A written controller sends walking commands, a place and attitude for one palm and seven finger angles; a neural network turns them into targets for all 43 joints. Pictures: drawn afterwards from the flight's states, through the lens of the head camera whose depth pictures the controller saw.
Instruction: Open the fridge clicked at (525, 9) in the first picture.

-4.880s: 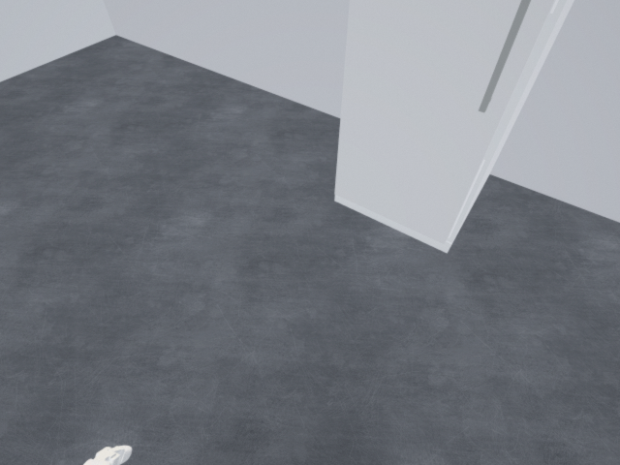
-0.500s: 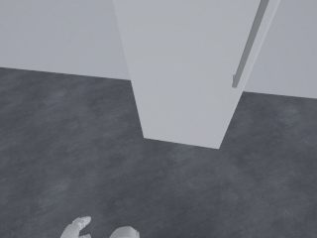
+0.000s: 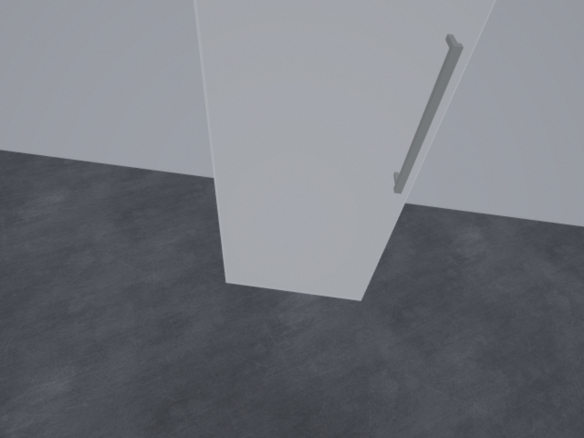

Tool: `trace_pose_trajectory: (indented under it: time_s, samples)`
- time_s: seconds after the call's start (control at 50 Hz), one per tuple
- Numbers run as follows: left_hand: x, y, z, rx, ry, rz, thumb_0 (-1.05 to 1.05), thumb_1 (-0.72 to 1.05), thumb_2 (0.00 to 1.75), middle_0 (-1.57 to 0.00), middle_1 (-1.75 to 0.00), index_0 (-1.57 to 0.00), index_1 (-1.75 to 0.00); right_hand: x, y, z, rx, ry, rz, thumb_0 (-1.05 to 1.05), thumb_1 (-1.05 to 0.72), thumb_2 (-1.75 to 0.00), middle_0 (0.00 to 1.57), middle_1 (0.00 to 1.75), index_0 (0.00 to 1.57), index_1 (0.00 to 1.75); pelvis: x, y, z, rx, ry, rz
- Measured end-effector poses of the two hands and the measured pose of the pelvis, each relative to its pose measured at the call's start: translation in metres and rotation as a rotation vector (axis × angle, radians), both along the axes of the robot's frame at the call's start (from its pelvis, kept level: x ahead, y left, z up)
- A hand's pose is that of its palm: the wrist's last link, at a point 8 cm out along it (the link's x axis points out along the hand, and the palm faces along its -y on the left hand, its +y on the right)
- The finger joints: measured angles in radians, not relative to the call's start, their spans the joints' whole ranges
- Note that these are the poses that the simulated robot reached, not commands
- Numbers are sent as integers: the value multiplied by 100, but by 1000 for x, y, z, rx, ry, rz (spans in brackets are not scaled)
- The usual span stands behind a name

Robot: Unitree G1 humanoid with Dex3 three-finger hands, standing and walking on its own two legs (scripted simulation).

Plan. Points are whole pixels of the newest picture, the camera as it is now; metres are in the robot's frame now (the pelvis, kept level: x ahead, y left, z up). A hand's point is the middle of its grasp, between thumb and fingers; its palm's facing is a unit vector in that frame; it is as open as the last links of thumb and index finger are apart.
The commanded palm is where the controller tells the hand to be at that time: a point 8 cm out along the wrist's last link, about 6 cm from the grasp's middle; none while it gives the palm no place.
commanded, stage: take the last steps up to it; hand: right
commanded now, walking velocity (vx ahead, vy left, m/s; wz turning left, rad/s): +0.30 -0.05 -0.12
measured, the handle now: (420, 124) +0.70 -0.21 +0.09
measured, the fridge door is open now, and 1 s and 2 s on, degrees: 0 0 0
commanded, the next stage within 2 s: come to a stop and stand still in 0.62 s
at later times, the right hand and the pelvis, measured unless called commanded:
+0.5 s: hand out of the picture +0.10 -0.27 -0.18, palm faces +0.10 +0.98 -0.15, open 7.3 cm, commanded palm none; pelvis +0.12 -0.09 +0.00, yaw -2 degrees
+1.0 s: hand (436, 358) +0.33 -0.27 -0.19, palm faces +0.08 +0.98 -0.19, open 7.2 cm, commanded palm none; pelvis +0.24 -0.09 -0.02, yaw -3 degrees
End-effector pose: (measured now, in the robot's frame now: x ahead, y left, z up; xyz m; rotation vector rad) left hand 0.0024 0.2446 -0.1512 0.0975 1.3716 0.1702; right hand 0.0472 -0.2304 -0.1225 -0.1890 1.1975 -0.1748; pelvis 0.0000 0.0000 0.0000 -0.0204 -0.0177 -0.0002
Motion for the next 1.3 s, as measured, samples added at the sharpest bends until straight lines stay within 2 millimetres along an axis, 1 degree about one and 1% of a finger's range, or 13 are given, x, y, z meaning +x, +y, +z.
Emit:
trace_pose_trajectory:
  time_s: [0.12,0.22,0.3,0.34,0.42,0.56,0.72,0.76,0.8,0.92,1.06,1.18,1.3]
  samples:
    - [25,-6,7,19,23,-55,1,91,90,-20,-30,-20,-30,-51,-10,-6,19,130,-97,1,-92,-90,20,30,21,30,19,-12,2,8,7,-42]
    - [79,-34,10,34,-16,-129,1,91,90,-20,-30,-20,-30,-88,-24,-18,67,267,-177,1,-91,-90,20,30,21,30,42,-36,-3,21,15,-64]
    - [131,-68,6,60,-111,-169,1,91,90,-20,-30,-20,-30,-101,-42,-36,111,379,-214,1,-91,-90,20,30,20,30,65,-64,-17,32,11,-60]
    - [147,-85,9,60,-159,-158,0,91,90,-20,-30,-20,-30,-93,-53,-39,119,418,-193,1,-91,-90,20,30,20,30,74,-73,-17,28,2,-38]
    - [156,-100,20,82,-188,-93,-1,94,90,-20,-30,-21,-30,-37,-75,-36,117,362,-138,1,-91,-90,20,30,20,30,95,-87,-7,33,-5,-25]
    - [139,-115,17,54,-35,-58,-1,93,90,-20,-30,-21,-30,103,-97,-27,88,100,-79,1,-91,-90,19,30,20,30,137,-96,0,22,-2,-35]
    - [126,-126,-4,-23,148,35,0,91,90,-20,-30,-21,-30,239,-83,-20,54,-49,25,1,-91,-90,19,30,20,30,196,-85,-11,14,-11,-28]
    - [129,-124,-14,-42,187,49,0,91,90,-20,-30,-21,-30,264,-77,-26,42,-83,38,1,-91,-90,19,30,20,30,214,-77,-21,8,-11,-35]
    - [139,-120,-19,-46,213,50,0,91,90,-20,-30,-21,-30,276,-71,-28,40,-95,32,0,-91,-90,19,30,20,30,224,-75,-24,29,-17,-41]
    - [204,-113,-15,-10,143,20,0,91,90,-20,-30,-20,-30,274,-66,-29,49,-21,-8,0,-92,-90,20,30,20,30,240,-79,-17,40,-6,-51]
    - [275,-117,-7,73,-17,-52,1,92,90,-20,-30,-20,-30,258,-103,-45,59,21,-64,0,-93,-90,20,30,21,30,239,-104,-22,53,-13,-53]
    - [299,-133,18,122,-117,-88,1,92,90,-20,-30,-20,-30,232,-133,-45,62,99,-84,0,-92,-90,20,30,20,30,235,-123,-12,60,-7,-35]
    - [303,-145,35,129,-163,-96,0,92,90,-20,-30,-21,-30,199,-148,-36,59,151,-93,1,-91,-90,20,30,20,30,228,-129,0,73,13,-21]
